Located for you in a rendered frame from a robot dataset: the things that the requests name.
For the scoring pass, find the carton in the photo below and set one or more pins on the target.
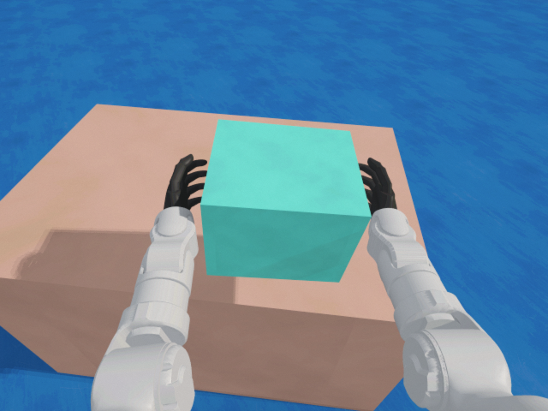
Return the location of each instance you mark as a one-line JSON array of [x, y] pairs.
[[282, 202]]

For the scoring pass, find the left robot upper arm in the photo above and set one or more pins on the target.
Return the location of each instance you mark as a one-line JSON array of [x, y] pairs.
[[153, 377]]

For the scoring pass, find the left robot hand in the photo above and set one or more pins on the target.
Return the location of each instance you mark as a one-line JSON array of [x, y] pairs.
[[178, 191]]

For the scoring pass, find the robot left forearm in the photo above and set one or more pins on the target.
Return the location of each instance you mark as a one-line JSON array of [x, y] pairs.
[[158, 310]]

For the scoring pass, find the pedestal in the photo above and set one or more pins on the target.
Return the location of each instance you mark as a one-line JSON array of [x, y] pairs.
[[74, 231]]

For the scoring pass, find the robot right forearm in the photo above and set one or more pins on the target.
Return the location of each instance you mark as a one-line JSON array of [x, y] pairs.
[[417, 294]]

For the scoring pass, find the right robot upper arm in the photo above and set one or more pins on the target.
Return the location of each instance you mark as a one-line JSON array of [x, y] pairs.
[[460, 370]]

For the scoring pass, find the right robot hand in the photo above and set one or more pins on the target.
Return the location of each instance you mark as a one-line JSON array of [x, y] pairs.
[[382, 194]]

